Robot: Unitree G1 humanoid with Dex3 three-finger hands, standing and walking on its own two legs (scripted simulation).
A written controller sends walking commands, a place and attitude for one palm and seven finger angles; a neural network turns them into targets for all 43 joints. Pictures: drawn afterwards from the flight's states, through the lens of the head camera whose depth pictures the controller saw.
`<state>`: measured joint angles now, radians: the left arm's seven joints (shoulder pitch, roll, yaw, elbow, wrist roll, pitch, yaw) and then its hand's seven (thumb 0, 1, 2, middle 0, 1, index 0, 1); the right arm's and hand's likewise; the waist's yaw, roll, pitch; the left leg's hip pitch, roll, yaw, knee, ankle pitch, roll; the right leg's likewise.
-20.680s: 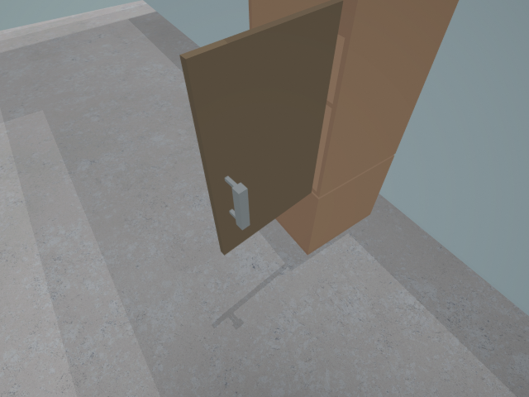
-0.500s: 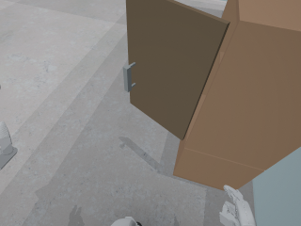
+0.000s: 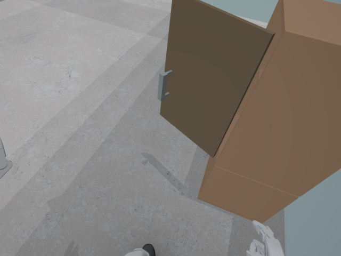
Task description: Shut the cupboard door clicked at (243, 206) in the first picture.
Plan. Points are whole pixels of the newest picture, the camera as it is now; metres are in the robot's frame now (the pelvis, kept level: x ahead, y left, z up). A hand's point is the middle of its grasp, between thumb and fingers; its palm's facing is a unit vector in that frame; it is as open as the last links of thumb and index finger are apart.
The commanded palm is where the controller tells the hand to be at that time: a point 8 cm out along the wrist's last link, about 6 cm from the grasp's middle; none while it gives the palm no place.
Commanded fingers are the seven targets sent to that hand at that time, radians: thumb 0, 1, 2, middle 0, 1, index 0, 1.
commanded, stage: step back with the hand held close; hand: left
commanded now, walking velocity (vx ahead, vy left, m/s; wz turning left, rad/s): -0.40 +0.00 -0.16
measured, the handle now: (165, 85) +0.82 +0.06 -0.09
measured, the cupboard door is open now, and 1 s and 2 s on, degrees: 65 65 65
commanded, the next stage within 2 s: stop stepping back and stand still in 0.02 s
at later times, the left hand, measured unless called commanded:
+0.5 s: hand out of the picture +0.05 +0.33 +0.19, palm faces +0.45 -0.84 -0.31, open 7.4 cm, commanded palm +0.04 +0.35 +0.19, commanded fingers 0.00 0.90 0.90 -0.20 -0.30 -0.20 -0.30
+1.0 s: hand out of the picture -0.04 +0.39 +0.20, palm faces +0.43 -0.77 -0.48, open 7.4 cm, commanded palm -0.07 +0.40 +0.19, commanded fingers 0.00 0.90 0.90 -0.20 -0.30 -0.20 -0.30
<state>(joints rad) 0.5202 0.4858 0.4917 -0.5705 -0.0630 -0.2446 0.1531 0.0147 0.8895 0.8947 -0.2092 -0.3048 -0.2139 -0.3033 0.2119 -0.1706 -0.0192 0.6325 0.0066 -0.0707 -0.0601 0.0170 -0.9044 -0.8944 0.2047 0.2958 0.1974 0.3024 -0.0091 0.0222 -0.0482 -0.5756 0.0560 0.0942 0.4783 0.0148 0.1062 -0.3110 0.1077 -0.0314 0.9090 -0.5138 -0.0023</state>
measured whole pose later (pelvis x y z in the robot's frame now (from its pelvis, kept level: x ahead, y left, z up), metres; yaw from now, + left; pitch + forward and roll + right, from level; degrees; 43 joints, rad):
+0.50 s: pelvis -0.13 +0.07 -0.03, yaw -6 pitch +0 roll -5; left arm 0.56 0.50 0.55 -0.72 -0.08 -0.19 0.14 0.01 0.89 0.90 -0.21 -0.30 -0.21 -0.30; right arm 0.35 -0.21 -0.01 0.67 0.02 -0.05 -0.05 0.02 -0.90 -0.89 0.21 0.30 0.20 0.30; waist 0.03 -0.11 -0.12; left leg -0.54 0.05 -0.04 1.03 -0.38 -0.04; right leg -0.21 -0.05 0.00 0.75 -0.55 -0.06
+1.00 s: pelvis -0.26 +0.12 +0.01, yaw -9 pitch +0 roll +0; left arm 0.54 0.49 0.50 -0.46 -0.06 -0.13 0.16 0.01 0.89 0.89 -0.21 -0.31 -0.22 -0.30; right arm 0.23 -0.21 -0.01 0.69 0.01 0.00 -0.05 0.02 -0.90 -0.89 0.21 0.30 0.20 0.30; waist 0.05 0.00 -0.08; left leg -0.63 0.07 0.02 1.05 -0.35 -0.03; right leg -0.16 0.04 -0.13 0.55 -0.38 -0.09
